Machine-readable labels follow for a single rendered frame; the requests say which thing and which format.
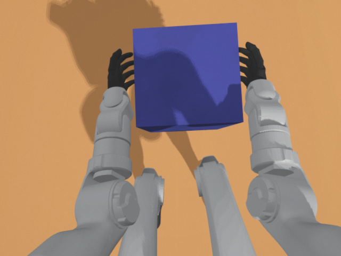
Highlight left robot forearm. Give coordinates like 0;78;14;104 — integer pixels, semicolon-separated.
75;86;134;218

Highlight carton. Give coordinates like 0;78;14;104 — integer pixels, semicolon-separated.
133;22;243;132

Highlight robot left hand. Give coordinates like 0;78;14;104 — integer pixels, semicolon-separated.
108;49;134;91

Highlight robot right upper arm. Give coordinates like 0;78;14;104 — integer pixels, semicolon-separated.
246;174;341;256

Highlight robot right hand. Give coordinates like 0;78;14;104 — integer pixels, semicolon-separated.
239;42;266;87

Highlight right robot shin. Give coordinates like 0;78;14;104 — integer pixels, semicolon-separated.
199;155;228;177

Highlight robot left foot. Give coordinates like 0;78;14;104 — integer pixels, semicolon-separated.
157;205;162;229

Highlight robot left upper arm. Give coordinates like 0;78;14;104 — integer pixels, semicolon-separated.
27;179;140;256

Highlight right robot forearm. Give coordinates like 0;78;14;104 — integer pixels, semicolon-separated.
244;79;318;206

